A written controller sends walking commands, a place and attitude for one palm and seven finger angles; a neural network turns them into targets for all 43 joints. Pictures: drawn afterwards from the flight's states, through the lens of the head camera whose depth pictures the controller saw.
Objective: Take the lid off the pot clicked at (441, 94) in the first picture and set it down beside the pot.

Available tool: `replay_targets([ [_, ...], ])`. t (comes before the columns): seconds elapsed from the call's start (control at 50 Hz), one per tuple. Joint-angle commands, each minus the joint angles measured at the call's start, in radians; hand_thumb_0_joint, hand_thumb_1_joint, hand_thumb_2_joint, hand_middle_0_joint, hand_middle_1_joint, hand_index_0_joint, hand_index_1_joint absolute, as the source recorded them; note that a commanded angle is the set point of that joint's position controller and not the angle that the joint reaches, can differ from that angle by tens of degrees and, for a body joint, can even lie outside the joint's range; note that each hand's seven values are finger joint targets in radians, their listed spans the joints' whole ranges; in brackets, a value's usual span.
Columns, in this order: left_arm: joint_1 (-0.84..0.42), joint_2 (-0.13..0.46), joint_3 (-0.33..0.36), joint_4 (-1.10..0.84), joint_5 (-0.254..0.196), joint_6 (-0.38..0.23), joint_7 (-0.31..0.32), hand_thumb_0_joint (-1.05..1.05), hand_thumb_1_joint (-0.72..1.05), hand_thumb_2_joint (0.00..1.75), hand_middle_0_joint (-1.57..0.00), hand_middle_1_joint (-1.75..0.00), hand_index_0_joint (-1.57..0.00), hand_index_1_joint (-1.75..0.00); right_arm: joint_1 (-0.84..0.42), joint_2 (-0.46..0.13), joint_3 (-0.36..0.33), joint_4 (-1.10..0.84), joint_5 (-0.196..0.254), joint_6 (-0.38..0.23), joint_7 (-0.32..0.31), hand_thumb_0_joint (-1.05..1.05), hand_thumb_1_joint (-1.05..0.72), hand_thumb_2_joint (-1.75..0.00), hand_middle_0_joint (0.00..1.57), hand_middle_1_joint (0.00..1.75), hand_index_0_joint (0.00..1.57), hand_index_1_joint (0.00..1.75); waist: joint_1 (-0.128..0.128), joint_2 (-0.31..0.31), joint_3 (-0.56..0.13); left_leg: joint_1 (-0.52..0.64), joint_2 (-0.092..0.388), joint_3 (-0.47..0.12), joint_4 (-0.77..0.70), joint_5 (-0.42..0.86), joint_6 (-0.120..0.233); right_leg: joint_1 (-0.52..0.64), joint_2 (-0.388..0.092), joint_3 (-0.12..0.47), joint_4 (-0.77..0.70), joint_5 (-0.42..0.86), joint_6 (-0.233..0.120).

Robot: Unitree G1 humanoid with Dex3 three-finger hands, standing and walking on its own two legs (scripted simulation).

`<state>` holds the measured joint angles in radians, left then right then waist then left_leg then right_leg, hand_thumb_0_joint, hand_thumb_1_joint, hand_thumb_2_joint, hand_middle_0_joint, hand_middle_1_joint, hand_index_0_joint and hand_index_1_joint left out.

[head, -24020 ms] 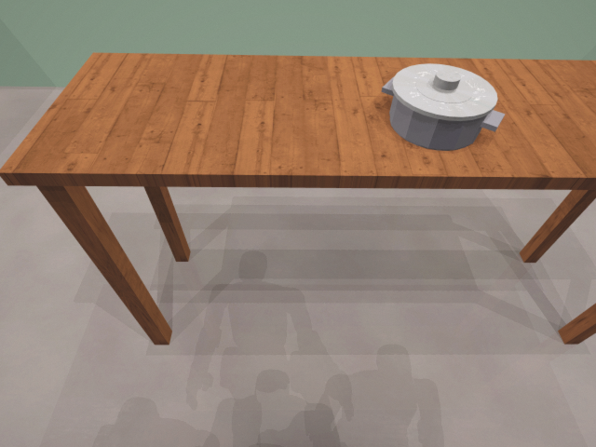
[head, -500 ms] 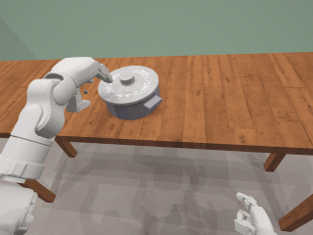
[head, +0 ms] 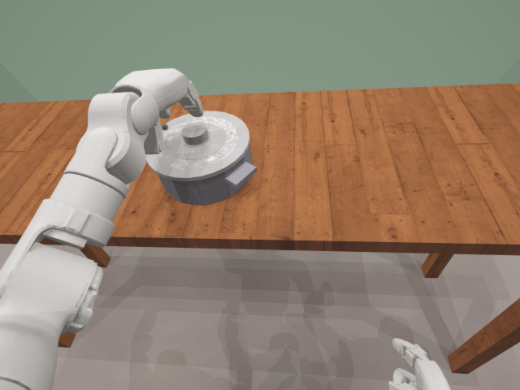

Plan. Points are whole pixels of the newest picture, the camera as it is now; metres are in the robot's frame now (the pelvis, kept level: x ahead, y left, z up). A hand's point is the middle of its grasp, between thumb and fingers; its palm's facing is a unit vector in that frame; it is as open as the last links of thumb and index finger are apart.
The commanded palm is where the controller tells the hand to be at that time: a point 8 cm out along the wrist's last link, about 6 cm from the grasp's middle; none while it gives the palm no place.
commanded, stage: move the open hand above the knob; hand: left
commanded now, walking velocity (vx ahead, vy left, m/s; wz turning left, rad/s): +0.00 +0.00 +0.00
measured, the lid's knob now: (195, 133) +0.50 +0.13 +0.15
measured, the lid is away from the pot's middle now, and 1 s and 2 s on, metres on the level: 0.00 0.00 0.00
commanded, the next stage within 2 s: lower the open fingers around the knob in 1.02 s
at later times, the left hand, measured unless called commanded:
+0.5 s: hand (189, 101) +0.49 +0.12 +0.22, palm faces -0.22 -0.02 -0.98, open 10.2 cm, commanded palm +0.47 +0.13 +0.28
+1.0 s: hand (181, 107) +0.47 +0.12 +0.22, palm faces -0.20 -0.01 -0.98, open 10.2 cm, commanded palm +0.45 +0.13 +0.28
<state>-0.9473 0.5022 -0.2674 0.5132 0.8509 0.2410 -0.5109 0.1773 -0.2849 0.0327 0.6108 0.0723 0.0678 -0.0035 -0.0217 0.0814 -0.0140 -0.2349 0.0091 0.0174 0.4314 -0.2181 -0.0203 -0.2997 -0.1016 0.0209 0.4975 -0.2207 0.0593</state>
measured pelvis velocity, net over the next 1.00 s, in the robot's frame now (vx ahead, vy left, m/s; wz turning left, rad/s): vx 0.02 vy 0.01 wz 0.00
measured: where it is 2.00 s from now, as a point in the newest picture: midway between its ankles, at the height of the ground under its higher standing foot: outside the picture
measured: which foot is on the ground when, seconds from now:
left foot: down 0.00-1.00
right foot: down 0.00-1.00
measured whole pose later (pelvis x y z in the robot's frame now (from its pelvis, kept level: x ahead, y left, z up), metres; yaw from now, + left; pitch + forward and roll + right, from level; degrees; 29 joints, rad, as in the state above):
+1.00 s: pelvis +0.02 +0.01 +0.00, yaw +0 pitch +4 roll +1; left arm -1.08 0.43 -0.30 0.63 0.88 0.25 -0.49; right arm 0.19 -0.27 0.02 0.61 0.07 0.07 0.00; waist -0.03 0.07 -0.04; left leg -0.25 0.00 0.02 0.42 -0.24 -0.01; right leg -0.31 -0.11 0.02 0.47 -0.23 0.07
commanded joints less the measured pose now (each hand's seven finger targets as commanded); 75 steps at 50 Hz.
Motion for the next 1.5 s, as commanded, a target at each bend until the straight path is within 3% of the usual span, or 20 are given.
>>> replay_targets([
  [0.0, -0.583, 0.224, 0.118, -0.141, 0.029, -0.012, 0.039, 0.00, -0.39, 1.60, -0.84, -0.08, -0.84, -0.08, -0.077, -0.099, -0.047, -0.154, -0.005, -0.050, -0.014, 0.00, -0.90, -0.90, 0.20, 0.30, 0.20, 0.30, -0.012, -0.111, -0.371, 0.108, -0.077, 0.034, -0.039, 0.181, 0.074, 0.147, 0.108, -0.085, -0.048, 0.216, -0.082],
  [0.08, -0.634, 0.236, 0.136, -0.120, 0.027, -0.024, 0.045, 0.00, -0.39, 1.60, -0.84, -0.08, -0.84, -0.08, -0.036, -0.103, -0.055, -0.140, -0.007, -0.053, -0.010, 0.00, -0.90, -0.90, 0.20, 0.30, 0.20, 0.30, -0.018, -0.106, -0.394, 0.123, -0.074, 0.031, -0.043, 0.210, 0.074, 0.158, 0.111, -0.084, -0.052, 0.250, -0.081],
  [0.14, -0.606, 0.201, 0.116, 0.036, 0.037, -0.007, 0.048, 0.00, -0.39, 1.60, -0.84, -0.08, -0.84, -0.08, -0.012, -0.112, -0.055, -0.112, -0.005, -0.043, -0.015, 0.00, -0.90, -0.90, 0.20, 0.30, 0.20, 0.30, -0.028, -0.149, -0.322, 0.085, -0.073, 0.041, -0.045, 0.201, 0.077, 0.129, 0.111, -0.088, -0.058, 0.259, -0.080],
  [0.18, -0.659, 0.264, 0.161, -0.007, 0.043, -0.019, 0.057, 0.00, -0.39, 1.60, -0.84, -0.08, -0.84, -0.08, -0.001, -0.119, -0.056, -0.116, -0.007, -0.040, -0.014, 0.00, -0.90, -0.90, 0.20, 0.30, 0.20, 0.30, -0.021, -0.160, -0.374, 0.090, -0.071, 0.040, -0.052, 0.210, 0.077, 0.168, 0.109, -0.084, -0.059, 0.276, -0.078],
  [0.22, -0.690, 0.195, 0.106, -0.007, 0.051, -0.027, 0.060, 0.00, -0.39, 1.60, -0.84, -0.08, -0.84, -0.08, -0.001, -0.105, -0.060, -0.119, -0.007, -0.049, -0.015, 0.00, -0.90, -0.90, 0.20, 0.30, 0.20, 0.30, -0.032, -0.142, -0.398, 0.113, -0.073, 0.042, -0.041, 0.241, 0.083, 0.165, 0.108, -0.080, -0.048, 0.308, -0.079],
  [0.3, -0.702, 0.250, 0.152, 0.071, 0.054, -0.026, 0.064, 0.00, -0.39, 1.60, -0.84, -0.08, -0.84, -0.08, 0.031, -0.119, -0.064, -0.103, -0.011, -0.044, -0.017, 0.00, -0.90, -0.90, 0.20, 0.30, 0.20, 0.30, -0.035, -0.160, -0.395, 0.086, -0.073, 0.048, -0.043, 0.239, 0.088, 0.181, 0.106, -0.075, -0.056, 0.337, -0.076],
  [0.38, -0.649, 0.226, 0.155, -0.023, 0.057, -0.037, 0.065, 0.00, -0.39, 1.60, -0.84, -0.08, -0.84, -0.08, 0.030, -0.111, -0.074, -0.128, -0.016, -0.047, -0.003, 0.00, -0.90, -0.90, 0.20, 0.30, 0.20, 0.30, -0.019, -0.123, -0.478, 0.142, -0.066, 0.044, -0.024, 0.364, 0.089, 0.210, 0.104, -0.071, -0.039, 0.420, -0.081],
  [0.44, -0.606, 0.200, 0.136, 0.063, 0.056, -0.007, 0.052, 0.00, -0.39, 1.60, -0.84, -0.08, -0.84, -0.08, 0.025, -0.119, -0.071, -0.114, -0.008, -0.032, 0.000, 0.00, -0.90, -0.90, 0.20, 0.30, 0.20, 0.30, -0.026, -0.179, -0.368, 0.092, -0.065, 0.051, -0.037, 0.305, 0.087, 0.164, 0.108, -0.084, -0.049, 0.378, -0.078],
  [0.56, -0.654, 0.185, 0.117, -0.058, 0.037, -0.012, 0.060, 0.00, -0.39, 1.60, -0.84, -0.08, -0.84, -0.08, 0.017, -0.116, -0.074, -0.131, -0.007, -0.034, -0.004, 0.00, -0.90, -0.90, 0.20, 0.30, 0.20, 0.30, -0.030, -0.105, -0.426, 0.154, -0.065, 0.041, -0.021, 0.343, 0.092, 0.155, 0.109, -0.082, -0.049, 0.374, -0.085],
  [0.58, -0.690, 0.239, 0.158, -0.084, 0.047, -0.016, 0.061, 0.00, -0.39, 1.60, -0.84, -0.08, -0.84, -0.08, 0.016, -0.109, -0.069, -0.131, -0.009, -0.037, -0.004, 0.00, -0.90, -0.90, 0.20, 0.30, 0.20, 0.30, -0.026, -0.133, -0.453, 0.149, -0.065, 0.037, -0.027, 0.338, 0.090, 0.185, 0.109, -0.078, -0.046, 0.382, -0.080],
  [0.76, -0.591, 0.111, 0.065, -0.066, 0.025, 0.021, 0.045, 0.00, -0.39, 1.60, -0.84, -0.08, -0.84, -0.08, -0.020, -0.109, -0.069, -0.131, -0.001, -0.025, 0.007, 0.00, -0.90, -0.90, 0.20, 0.30, 0.20, 0.30, -0.035, -0.123, -0.368, 0.150, -0.061, 0.033, -0.017, 0.334, 0.083, 0.113, 0.109, -0.092, -0.052, 0.340, -0.087],
  [0.82, -0.680, 0.156, 0.084, -0.059, 0.047, 0.022, 0.049, 0.00, -0.39, 1.60, -0.84, -0.08, -0.84, -0.08, -0.030, -0.100, -0.055, -0.128, -0.002, -0.025, -0.004, 0.00, -0.90, -0.90, 0.20, 0.30, 0.20, 0.30, -0.036, -0.137, -0.362, 0.126, -0.068, 0.034, -0.031, 0.260, 0.081, 0.115, 0.109, -0.094, -0.050, 0.297, -0.086],
  [0.88, -0.740, 0.162, 0.086, -0.157, 0.042, 0.000, 0.063, 0.00, -0.39, 1.60, -0.84, -0.08, -0.84, -0.08, -0.028, -0.089, -0.056, -0.136, -0.009, -0.037, -0.002, 0.00, -0.90, -0.90, 0.20, 0.30, 0.20, 0.30, -0.031, -0.064, -0.463, 0.193, -0.065, 0.019, -0.022, 0.333, 0.076, 0.138, 0.108, -0.087, -0.040, 0.323, -0.089],
  [0.94, -0.662, 0.134, 0.084, -0.005, 0.047, 0.023, 0.061, 0.00, -0.39, 1.60, -0.84, -0.08, -0.84, -0.08, -0.020, -0.096, -0.053, -0.111, -0.009, -0.031, -0.004, 0.00, -0.90, -0.90, 0.20, 0.30, 0.20, 0.30, -0.030, -0.125, -0.374, 0.138, -0.062, 0.023, -0.030, 0.302, 0.073, 0.111, 0.108, -0.096, -0.043, 0.310, -0.090],
  [1.06, -0.639, 0.102, 0.060, -0.048, 0.032, 0.013, 0.065, 0.00, -0.39, 1.60, -0.84, -0.08, -0.84, -0.08, -0.036, -0.100, -0.057, -0.132, -0.009, -0.026, 0.000, 0.00, -0.90, -0.90, 0.20, 0.30, 0.20, 0.30, -0.026, -0.108, -0.394, 0.147, -0.064, 0.022, -0.024, 0.290, 0.077, 0.119, 0.103, -0.092, -0.043, 0.301, -0.093],
  [1.1, -0.675, 0.171, 0.113, -0.059, 0.053, 0.011, 0.064, 0.00, -0.39, 1.60, -0.84, -0.08, -0.84, -0.08, -0.040, -0.095, -0.052, -0.135, -0.013, -0.028, -0.001, 0.00, -0.90, -0.90, 0.20, 0.30, 0.20, 0.30, -0.018, -0.127, -0.412, 0.130, -0.067, 0.024, -0.030, 0.287, 0.078, 0.153, 0.103, -0.087, -0.039, 0.317, -0.091],
  [1.2, -0.642, 0.119, 0.079, -0.046, 0.034, 0.033, 0.046, 0.00, -0.39, 1.60, -0.84, -0.08, -0.84, -0.08, -0.040, -0.097, -0.054, -0.138, -0.012, -0.025, -0.002, 0.00, -0.90, -0.90, 0.20, 0.30, 0.20, 0.30, -0.021, -0.153, -0.402, 0.127, -0.072, 0.026, -0.032, 0.270, 0.081, 0.149, 0.104, -0.089, -0.040, 0.315, -0.086],
  [1.32, -0.618, 0.189, 0.131, -0.031, 0.038, 0.034, 0.046, 0.00, -0.39, 1.60, -0.84, -0.08, -0.84, -0.08, -0.031, -0.105, -0.057, -0.132, -0.009, -0.026, -0.009, 0.00, -0.90, -0.90, 0.20, 0.30, 0.20, 0.30, -0.015, -0.177, -0.367, 0.102, -0.073, 0.033, -0.038, 0.225, 0.085, 0.155, 0.106, -0.087, -0.044, 0.295, -0.082],
  [1.36, -0.592, 0.146, 0.095, -0.031, 0.017, 0.031, 0.047, 0.00, -0.39, 1.60, -0.84, -0.08, -0.84, -0.08, -0.026, -0.110, -0.064, -0.134, -0.008, -0.026, -0.009, 0.00, -0.90, -0.90, 0.20, 0.30, 0.20, 0.30, -0.023, -0.146, -0.364, 0.110, -0.073, 0.029, -0.032, 0.214, 0.085, 0.138, 0.107, -0.091, -0.045, 0.280, -0.086],
  [1.48, -0.595, 0.183, 0.114, 0.037, 0.033, 0.033, 0.047, 0.00, -0.39, 1.60, -0.84, -0.08, -0.84, -0.08, -0.019, -0.109, -0.057, -0.121, -0.007, -0.027, -0.021, 0.00, -0.90, -0.90, 0.20, 0.30, 0.20, 0.30, -0.030, -0.176, -0.323, 0.078, -0.075, 0.037, -0.042, 0.147, 0.086, 0.123, 0.110, -0.088, -0.059, 0.234, -0.077],
])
